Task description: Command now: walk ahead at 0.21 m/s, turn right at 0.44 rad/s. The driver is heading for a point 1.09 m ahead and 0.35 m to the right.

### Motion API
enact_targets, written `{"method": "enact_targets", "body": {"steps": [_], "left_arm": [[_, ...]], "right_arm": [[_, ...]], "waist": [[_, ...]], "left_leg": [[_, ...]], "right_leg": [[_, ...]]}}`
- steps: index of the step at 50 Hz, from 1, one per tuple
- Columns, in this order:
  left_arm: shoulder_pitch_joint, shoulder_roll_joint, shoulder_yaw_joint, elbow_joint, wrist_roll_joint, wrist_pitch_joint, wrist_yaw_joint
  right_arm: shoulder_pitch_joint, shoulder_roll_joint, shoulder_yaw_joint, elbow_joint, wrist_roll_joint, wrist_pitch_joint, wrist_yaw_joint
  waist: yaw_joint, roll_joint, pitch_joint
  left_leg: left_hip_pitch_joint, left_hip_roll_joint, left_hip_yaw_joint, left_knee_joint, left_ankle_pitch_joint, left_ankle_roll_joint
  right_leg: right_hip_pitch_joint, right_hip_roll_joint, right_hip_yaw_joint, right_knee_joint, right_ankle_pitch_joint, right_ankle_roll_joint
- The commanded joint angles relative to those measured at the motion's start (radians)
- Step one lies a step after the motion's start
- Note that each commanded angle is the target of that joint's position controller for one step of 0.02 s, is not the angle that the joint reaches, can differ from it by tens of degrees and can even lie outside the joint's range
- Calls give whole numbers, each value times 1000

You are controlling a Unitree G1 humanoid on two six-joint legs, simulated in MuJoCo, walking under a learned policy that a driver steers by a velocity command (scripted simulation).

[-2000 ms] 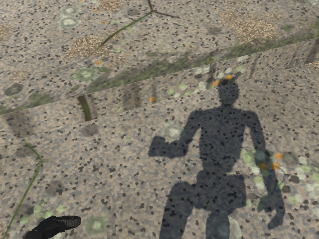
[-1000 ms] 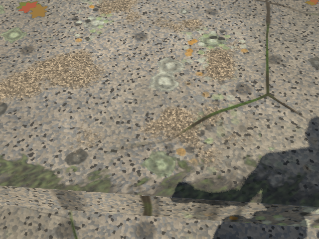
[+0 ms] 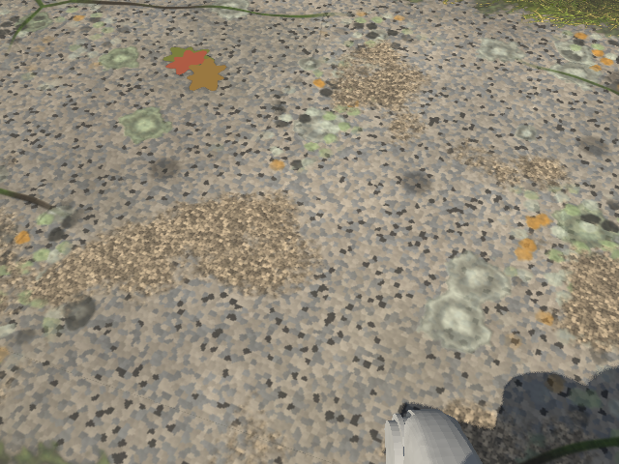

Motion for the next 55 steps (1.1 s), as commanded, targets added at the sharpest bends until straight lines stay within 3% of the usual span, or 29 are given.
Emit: {"method": "enact_targets", "body": {"steps": [1,2,3,4,6,7,8,9,10,11,13,14,15,17,19,21,23,26,30,35,40,41,42,43,44,45,47,51,55], "left_arm": [[-298,-62,-60,-271,10,-8,-15],[-212,-42,-68,-250,1,4,-27],[-177,-36,-65,-228,-8,12,-27],[-71,9,-46,-181,-16,14,-30],[201,99,-4,-103,-1,6,-49],[250,180,33,-86,7,-14,-64],[215,343,82,-71,-11,-12,-51],[178,354,113,-87,-6,5,-23],[97,300,101,-66,-2,5,-12],[71,222,85,-20,-4,0,-10],[57,116,59,21,8,-19,-4],[61,97,52,26,10,-36,-12],[60,81,24,-31,1,-93,-38],[16,170,51,-24,-33,-116,-54],[20,199,65,-44,-55,-82,-27],[57,224,71,-84,-29,-80,-7],[104,233,74,-106,-33,-64,18],[145,221,65,-142,-24,-27,37],[153,234,73,-189,-16,-15,37],[187,229,72,-183,-24,4,27],[122,235,72,-180,-50,-3,-8],[99,230,68,-181,-47,-16,-14],[118,188,53,-187,-19,-35,-28],[212,162,44,-170,0,-50,-32],[257,235,60,-148,-20,-53,-33],[227,286,79,-122,-33,-44,-28],[129,258,77,-111,-40,-11,-15],[151,150,49,-85,-36,-5,-13],[110,199,63,-81,-27,-40,-16]], "right_arm": [[35,-94,2,14,22,10,-38],[-3,-128,-5,-18,32,24,-38],[-20,-150,-6,-46,52,27,-41],[-51,-219,-25,-94,60,22,-38],[-135,-320,-72,-166,79,39,-22],[-149,-324,-82,-218,80,38,-15],[-215,-180,-54,-313,56,23,23],[-206,-173,-59,-339,7,23,45],[-221,-118,-45,-378,12,42,46],[-251,-72,-33,-396,2,60,27],[-229,-20,-18,-422,-23,90,-20],[-210,-15,-18,-439,-25,102,-34],[-231,-86,-18,-463,8,73,-8],[-225,-44,0,-497,1,49,-12],[-377,-58,4,-570,-15,46,-44],[-405,-79,-8,-561,-3,50,-65],[-406,-64,-3,-551,22,62,-64],[-466,-54,-5,-568,31,68,-51],[-530,-74,-19,-583,33,53,-42],[-565,-85,-23,-586,30,37,-2],[-476,-128,-65,-547,35,30,10],[-433,-136,-75,-533,31,21,7],[-392,-183,-85,-538,18,16,-2],[-383,-226,-85,-564,-5,23,-11],[-320,-156,-73,-534,-6,35,-13],[-359,-114,-63,-544,13,40,-14],[-358,-108,-58,-545,17,61,-29],[-414,-65,-33,-537,10,78,-30],[-304,-185,-78,-502,28,88,-24]], "waist": [[32,28,142],[46,-2,61],[62,22,-38],[88,68,-118],[201,256,-333],[238,214,-373],[185,-211,-394],[141,-109,-483],[67,-43,-356],[19,54,-133],[-53,22,28],[-65,-18,5],[-50,11,-63],[-116,10,-82],[-93,-13,-58],[-41,-65,-187],[-2,-73,-226],[30,-85,-174],[55,-115,-89],[94,-132,-117],[30,-151,-93],[0,-142,-104],[-3,-67,-189],[37,178,-255],[36,312,-320],[24,199,-212],[-2,78,-133],[36,131,-127],[-22,187,-90]], "left_leg": [[-122,250,-52,-188,602,69],[-172,215,40,-233,820,77],[-154,222,73,-164,1311,60],[-124,241,83,-34,1731,65],[-7,279,57,387,2075,54],[-172,221,39,715,1741,14],[-599,-88,9,1285,63,-88],[-644,-77,-254,1511,55,-52],[-705,-38,-264,1531,117,-41],[-768,-2,-246,1477,120,-36],[-853,-5,-224,1587,23,-26],[-876,-2,-218,1653,13,-17],[-858,-30,-239,1731,-6,3],[-862,14,-253,1496,97,2],[-786,1,-152,1092,108,-38],[-828,-7,-155,1043,185,-75],[-939,5,-203,978,209,-101],[-994,-5,-232,916,205,-125],[-1023,0,-262,799,157,-133],[-854,4,-205,644,87,-129],[-431,-22,-164,251,177,-77],[-311,-10,-180,109,340,-54],[-104,122,-291,150,578,-1],[95,343,-517,235,1126,156],[56,456,-719,175,1018,295],[-32,413,-681,159,833,267],[-116,302,-548,141,555,169],[-249,162,-367,51,236,117],[-219,199,-470,-60,-210,158]], "right_leg": [[-66,-80,-71,-255,1,-16],[211,-62,-167,-503,90,-19],[437,-19,-174,-602,130,-44],[574,37,-251,-673,128,-40],[841,112,-148,-867,129,-93],[1035,79,126,-1074,199,-159],[1230,-254,815,-1482,671,-333],[1196,-261,1035,-1617,792,-325],[1056,-254,925,-1608,594,-297],[866,-208,795,-1569,459,-234],[687,-135,612,-1567,505,-190],[685,-130,558,-1581,546,-172],[704,-120,594,-1672,562,-154],[700,-36,384,-1639,639,-82],[723,45,280,-1681,829,-47],[956,-22,350,-1694,1083,-27],[1151,-59,388,-1683,1052,-13],[1194,-86,469,-1713,827,-15],[1202,-115,569,-1728,642,-65],[1250,-137,535,-1645,1018,-84],[1146,-74,524,-1585,1079,-55],[1131,-44,510,-1546,1038,-33],[1049,-1,458,-1422,840,8],[857,123,363,-1204,170,80],[812,128,294,-1088,-114,142],[765,65,249,-1001,-85,188],[709,41,200,-892,23,211],[822,-12,119,-1054,179,212],[838,-20,39,-1269,172,184]]}}
Next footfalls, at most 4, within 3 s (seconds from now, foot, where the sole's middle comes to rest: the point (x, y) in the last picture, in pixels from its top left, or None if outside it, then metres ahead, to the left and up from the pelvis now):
0.12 right None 0.26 -0.09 -0.59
0.84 left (315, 428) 0.49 0.01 -0.59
1.32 right None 0.35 -0.16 -0.59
1.76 left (375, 284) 0.81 -0.12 -0.59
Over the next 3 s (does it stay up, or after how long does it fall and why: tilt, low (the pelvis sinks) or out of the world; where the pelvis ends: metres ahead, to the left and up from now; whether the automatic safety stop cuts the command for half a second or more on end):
stays up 1.02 -0.38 0.18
